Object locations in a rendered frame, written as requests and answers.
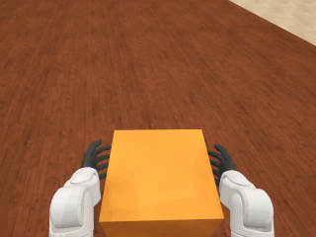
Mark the left robot forearm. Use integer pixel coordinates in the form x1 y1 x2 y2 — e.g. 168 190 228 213
48 167 101 237

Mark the right robot hand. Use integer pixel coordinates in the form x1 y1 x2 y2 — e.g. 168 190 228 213
206 143 236 187

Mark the left robot hand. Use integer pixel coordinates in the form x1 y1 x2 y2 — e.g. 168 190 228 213
81 139 112 181

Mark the carton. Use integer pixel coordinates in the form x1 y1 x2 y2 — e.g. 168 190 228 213
99 129 224 237

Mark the right robot forearm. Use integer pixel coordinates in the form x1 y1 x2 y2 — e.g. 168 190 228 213
219 170 275 237

